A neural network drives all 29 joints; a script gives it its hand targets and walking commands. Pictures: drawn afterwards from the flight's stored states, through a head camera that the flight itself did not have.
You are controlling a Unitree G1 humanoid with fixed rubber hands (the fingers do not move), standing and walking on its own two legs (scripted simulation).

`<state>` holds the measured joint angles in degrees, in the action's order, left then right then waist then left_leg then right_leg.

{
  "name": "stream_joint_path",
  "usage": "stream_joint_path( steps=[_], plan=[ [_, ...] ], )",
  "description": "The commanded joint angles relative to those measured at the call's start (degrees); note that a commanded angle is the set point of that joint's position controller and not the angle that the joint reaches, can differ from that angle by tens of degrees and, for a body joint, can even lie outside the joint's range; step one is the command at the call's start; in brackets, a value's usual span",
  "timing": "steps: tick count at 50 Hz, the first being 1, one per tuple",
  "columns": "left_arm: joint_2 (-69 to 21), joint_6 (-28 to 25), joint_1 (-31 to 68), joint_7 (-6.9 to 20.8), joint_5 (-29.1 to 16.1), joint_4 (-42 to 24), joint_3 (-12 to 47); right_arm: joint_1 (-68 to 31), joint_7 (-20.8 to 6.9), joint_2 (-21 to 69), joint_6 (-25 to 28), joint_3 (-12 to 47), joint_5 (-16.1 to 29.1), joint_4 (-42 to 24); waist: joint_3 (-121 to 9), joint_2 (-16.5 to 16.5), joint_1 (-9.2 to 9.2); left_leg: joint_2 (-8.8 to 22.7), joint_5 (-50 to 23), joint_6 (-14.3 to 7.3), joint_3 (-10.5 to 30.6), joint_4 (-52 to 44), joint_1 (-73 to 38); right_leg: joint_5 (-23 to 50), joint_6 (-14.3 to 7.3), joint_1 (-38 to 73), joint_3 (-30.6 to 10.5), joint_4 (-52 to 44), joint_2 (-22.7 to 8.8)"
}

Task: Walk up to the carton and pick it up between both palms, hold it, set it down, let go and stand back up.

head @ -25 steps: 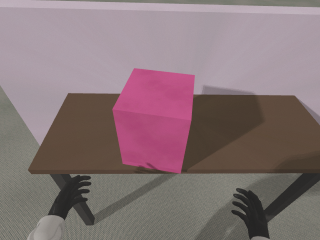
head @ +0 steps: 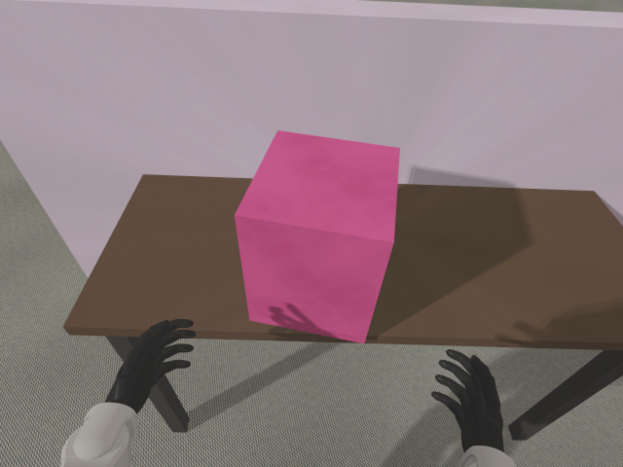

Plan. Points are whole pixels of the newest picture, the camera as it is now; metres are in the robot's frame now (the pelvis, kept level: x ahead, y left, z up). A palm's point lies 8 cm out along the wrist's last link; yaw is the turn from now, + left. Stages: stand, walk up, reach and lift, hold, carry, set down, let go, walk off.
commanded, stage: reach and lift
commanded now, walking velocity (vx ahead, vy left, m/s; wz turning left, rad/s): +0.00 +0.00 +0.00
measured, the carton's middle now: (321, 238) +0.47 +0.02 +0.02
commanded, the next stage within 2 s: none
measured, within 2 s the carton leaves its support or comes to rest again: neither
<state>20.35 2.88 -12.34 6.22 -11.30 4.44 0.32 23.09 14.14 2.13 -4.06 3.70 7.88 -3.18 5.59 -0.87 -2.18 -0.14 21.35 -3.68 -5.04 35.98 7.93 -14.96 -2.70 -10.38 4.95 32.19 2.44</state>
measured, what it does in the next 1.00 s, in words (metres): stands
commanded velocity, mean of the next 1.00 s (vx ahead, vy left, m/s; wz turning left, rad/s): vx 0.00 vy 0.00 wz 0.00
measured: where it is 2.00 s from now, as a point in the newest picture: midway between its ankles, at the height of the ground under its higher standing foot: outside the picture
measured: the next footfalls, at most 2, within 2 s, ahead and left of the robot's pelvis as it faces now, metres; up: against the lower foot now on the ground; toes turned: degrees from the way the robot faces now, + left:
none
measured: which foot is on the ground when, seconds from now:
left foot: down 0.00-1.00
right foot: down 0.00-1.00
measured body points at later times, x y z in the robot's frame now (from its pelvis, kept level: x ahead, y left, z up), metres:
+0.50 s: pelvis +0.03 +0.00 +0.00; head +0.03 +0.03 +0.45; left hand +0.30 +0.21 +0.06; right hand +0.28 -0.16 +0.06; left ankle -0.01 +0.07 -0.73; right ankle +0.04 -0.09 -0.73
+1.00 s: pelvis +0.01 +0.01 +0.00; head +0.01 +0.02 +0.45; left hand +0.37 +0.21 +0.10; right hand +0.33 -0.17 +0.12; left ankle -0.01 +0.07 -0.73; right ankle +0.04 -0.09 -0.73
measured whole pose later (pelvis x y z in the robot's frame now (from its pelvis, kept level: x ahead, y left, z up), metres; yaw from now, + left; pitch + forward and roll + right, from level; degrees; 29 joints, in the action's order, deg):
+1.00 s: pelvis +0.01 +0.01 +0.00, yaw +0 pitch -6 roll -2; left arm 20.4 24.1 20.8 4.2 -12.3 15.3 -1.1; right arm -13.3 14.2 -4.4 -23.2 -1.5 11.5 0.7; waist 5.6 -0.9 2.8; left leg -0.9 20.8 -3.9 -4.9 34.2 7.9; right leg -14.7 -2.0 -10.4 4.9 30.8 1.9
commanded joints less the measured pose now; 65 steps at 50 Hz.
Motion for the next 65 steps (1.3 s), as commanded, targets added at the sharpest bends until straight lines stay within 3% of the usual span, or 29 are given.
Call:
stream_joint_path(
  steps=[1,6,13,21,31,45,54,65],
  plan=[
    [9.86,0.48,16.92,-2.93,-8.7,-17.31,1.03,-17.4,-0.55,-3.56,-0.17,-1.63,0.07,-23.02,-8.63,8.06,-0.05,7.03,0.02,1.58,8.32,-20.72,18.22,5.44,0.21,17.12,-7.46,-7.05,-3.98],
    [10.8,3.23,18.55,-3.1,-7.74,-19.06,-1.27,-18.07,-0.39,-5.28,-2.97,-2.11,0.48,-21.81,-10.61,7.67,0.49,6.05,-9.97,2.62,7.52,-18.64,12.97,10.48,0.17,15.81,-8.36,-8.29,-4.38],
    [11.35,6.43,22.95,-3.2,-8.2,-24.24,-2.4,-22.73,0.02,-7.81,-4.57,-4.77,1.51,-21.18,-16.3,7.95,2.96,5.08,-26.59,5.02,7.74,-13.92,5.9,19.02,0.3,14.46,-9.09,-8.49,-4.32],
    [11.4,12.53,29.18,-2.64,-6.59,-22.5,-6.02,-30.16,0.33,-10.95,-5.83,-6.76,2.91,-20.48,-18.21,6.98,3.29,3.9,-32.46,5.65,7.03,-13.12,3.58,25.07,1.46,15.55,-9.02,-8.58,-4.26],
    [11.35,18.68,42.84,-2.8,-5.19,-13.46,-9.88,-42.7,0.41,-12.77,-10.61,-9.5,4.11,-16.25,-18.74,4.68,4.07,2.78,-25.74,4.27,5.54,-15.54,7.78,28.08,2.59,18.43,-9.26,-7.86,-4.37],
    [13.14,17.87,66.26,-3.1,-4.97,-0.51,-9.87,-61.96,0.51,-12.73,-17.26,-13.62,2.4,0.12,-19.12,6.46,6.8,3.47,-13.66,3.0,6.6,-17.9,12.9,18.76,2.29,15.37,-8.62,-8.26,-3.94],
    [13.69,16.72,75.0,-3.61,-4.69,8.82,-8.19,-72.97,0.47,-13.64,-16.14,-13.83,3.14,4.16,-24.83,5.45,7.46,3.28,-18.42,3.02,7.35,-15.9,11.53,22.68,2.6,16.23,-7.78,-7.52,-3.26],
    [15.36,15.13,87.89,-4.86,-3.68,18.53,-7.51,-84.53,-0.16,-15.7,-15.43,-14.31,3.89,13.52,-27.93,7.13,7.63,3.67,-22.21,4.27,7.87,-14.51,9.67,22.87,2.21,13.75,-6.83,-7.2,-2.51]
  ],
)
